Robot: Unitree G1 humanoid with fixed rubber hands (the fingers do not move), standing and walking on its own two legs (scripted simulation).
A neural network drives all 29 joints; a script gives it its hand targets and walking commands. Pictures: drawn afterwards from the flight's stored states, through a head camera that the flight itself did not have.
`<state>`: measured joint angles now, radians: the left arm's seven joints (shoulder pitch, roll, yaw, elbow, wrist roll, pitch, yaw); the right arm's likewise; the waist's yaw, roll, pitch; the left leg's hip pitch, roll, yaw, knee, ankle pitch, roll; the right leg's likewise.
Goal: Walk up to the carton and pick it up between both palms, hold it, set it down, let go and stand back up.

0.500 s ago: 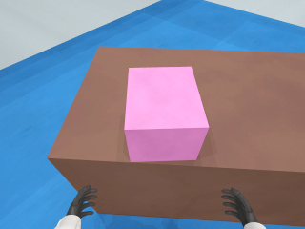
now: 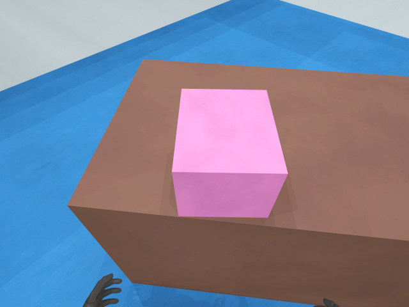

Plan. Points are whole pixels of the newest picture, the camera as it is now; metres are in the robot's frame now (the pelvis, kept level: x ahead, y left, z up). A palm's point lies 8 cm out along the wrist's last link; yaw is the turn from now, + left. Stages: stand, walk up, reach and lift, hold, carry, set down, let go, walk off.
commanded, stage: stand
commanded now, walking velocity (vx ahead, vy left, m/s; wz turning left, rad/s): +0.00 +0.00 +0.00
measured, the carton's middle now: (223, 151) +0.44 -0.02 +0.03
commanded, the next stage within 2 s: none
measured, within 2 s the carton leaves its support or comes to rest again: neither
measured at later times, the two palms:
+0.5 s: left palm out of the picture -0.01 +0.25 -0.14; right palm out of the picture +0.00 -0.22 -0.13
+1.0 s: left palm out of the picture -0.08 +0.21 -0.15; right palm out of the picture -0.05 -0.19 -0.14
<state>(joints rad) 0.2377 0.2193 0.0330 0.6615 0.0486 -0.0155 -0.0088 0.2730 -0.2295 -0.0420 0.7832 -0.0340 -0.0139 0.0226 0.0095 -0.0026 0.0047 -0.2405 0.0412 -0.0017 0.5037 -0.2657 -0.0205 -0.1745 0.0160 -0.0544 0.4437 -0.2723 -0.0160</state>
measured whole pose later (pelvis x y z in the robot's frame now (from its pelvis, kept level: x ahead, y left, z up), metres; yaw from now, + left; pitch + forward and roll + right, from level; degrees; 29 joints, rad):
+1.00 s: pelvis -0.02 +0.02 +0.00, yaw +3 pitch +0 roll -1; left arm 0.37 0.11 0.01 1.16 0.02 -0.01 0.04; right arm 0.40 -0.11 -0.01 1.08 -0.02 -0.01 -0.04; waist 0.00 0.00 0.00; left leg -0.25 -0.01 -0.03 0.46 -0.21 0.01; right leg -0.17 -0.03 -0.08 0.42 -0.24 0.01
